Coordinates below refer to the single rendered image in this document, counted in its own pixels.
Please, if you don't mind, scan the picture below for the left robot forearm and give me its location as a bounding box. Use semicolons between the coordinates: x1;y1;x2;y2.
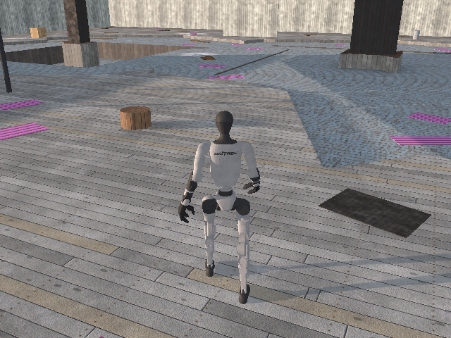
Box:
181;171;197;206

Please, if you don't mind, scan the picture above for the robot right upper arm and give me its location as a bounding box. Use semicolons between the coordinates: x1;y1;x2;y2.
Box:
239;141;259;178

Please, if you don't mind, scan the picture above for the robot left upper arm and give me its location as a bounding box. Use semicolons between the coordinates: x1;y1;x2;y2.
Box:
191;142;211;182

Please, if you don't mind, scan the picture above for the robot left hand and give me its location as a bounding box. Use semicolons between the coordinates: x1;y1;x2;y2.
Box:
178;203;194;223

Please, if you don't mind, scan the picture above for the robot right hand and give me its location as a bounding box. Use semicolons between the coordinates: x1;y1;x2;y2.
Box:
243;182;260;194

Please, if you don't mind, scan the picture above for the robot head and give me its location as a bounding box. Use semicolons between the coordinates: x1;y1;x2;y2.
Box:
213;111;237;144

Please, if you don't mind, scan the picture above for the right robot forearm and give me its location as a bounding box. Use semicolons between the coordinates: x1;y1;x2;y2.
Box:
250;168;260;187

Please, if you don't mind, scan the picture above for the humanoid robot torso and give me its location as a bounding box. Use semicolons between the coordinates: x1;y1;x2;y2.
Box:
209;138;242;211

